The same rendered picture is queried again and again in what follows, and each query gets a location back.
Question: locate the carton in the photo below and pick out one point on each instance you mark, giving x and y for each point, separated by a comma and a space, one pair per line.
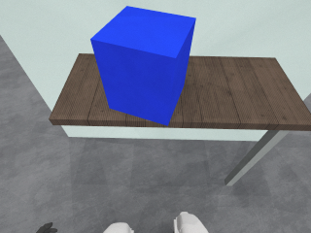
142, 57

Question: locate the left robot thigh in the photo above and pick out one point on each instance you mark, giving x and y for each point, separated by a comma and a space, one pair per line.
119, 227

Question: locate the robot thigh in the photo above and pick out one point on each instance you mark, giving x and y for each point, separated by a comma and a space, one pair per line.
119, 227
188, 223

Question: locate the right robot thigh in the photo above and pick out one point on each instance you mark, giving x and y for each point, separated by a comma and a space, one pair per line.
188, 223

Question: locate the table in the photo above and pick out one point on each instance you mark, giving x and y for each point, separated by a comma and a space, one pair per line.
220, 92

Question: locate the robot left hand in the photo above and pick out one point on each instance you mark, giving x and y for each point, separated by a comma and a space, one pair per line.
47, 228

